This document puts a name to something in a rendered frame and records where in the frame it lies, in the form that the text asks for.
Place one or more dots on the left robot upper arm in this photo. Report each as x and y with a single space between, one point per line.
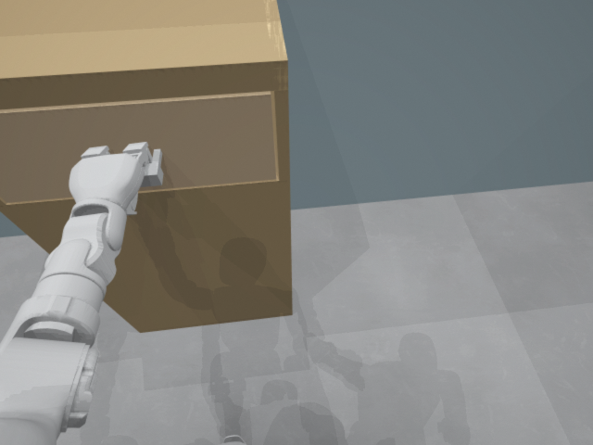
46 386

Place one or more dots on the left robot hand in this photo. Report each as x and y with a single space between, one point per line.
116 178

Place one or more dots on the robot left forearm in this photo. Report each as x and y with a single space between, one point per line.
66 301

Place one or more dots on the handle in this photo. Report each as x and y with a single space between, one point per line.
153 173

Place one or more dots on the drawer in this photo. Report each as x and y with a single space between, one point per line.
204 140

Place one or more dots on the left robot shin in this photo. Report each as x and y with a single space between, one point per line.
233 438

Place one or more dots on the cabinet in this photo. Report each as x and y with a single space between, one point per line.
191 256

